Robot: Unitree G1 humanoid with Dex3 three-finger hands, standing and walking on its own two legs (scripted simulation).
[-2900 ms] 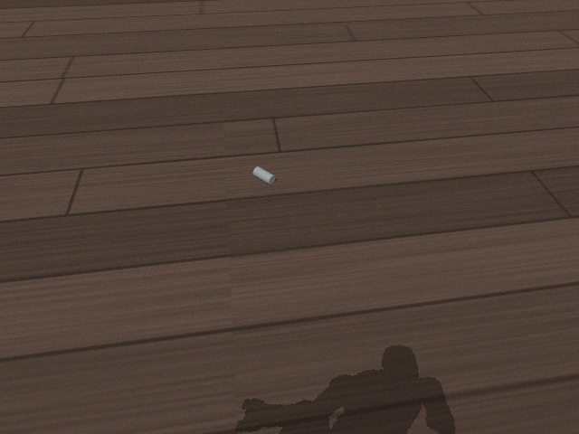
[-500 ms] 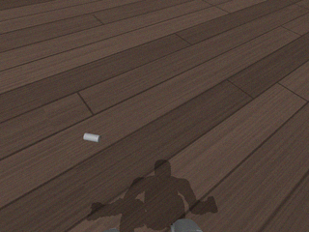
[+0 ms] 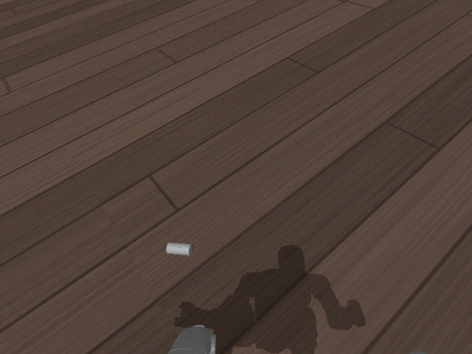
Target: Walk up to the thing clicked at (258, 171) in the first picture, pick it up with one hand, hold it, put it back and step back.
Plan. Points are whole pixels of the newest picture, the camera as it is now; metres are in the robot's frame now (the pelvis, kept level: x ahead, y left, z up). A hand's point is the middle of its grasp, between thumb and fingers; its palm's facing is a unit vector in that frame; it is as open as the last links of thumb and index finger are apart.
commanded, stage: walk up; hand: left
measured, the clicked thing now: (179, 248) +0.64 +0.36 -0.73
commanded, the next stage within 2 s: none
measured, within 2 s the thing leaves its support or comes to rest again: neither
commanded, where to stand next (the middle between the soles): +0.24 +0.16 m, yaw -5 degrees
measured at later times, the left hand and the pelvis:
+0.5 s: hand (34, 325) +0.20 +0.44 -0.13, palm faces -0.15 -0.88 -0.46, open 7.4 cm; pelvis +0.11 +0.16 +0.00, yaw -4 degrees
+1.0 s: hand (46, 290) +0.27 +0.46 -0.15, palm faces -0.11 -0.93 -0.36, open 7.4 cm; pelvis +0.17 +0.21 +0.00, yaw -6 degrees
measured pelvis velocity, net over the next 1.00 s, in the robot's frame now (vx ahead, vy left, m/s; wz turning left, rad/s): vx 0.17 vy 0.21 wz -0.10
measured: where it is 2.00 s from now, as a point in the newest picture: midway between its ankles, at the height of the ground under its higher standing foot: outside the picture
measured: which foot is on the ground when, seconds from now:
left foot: up 0.00-0.16, down 0.18-0.62, up 0.64-0.86, down 0.88-1.00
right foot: down 0.00-0.22, up 0.24-0.58, down 0.60-1.00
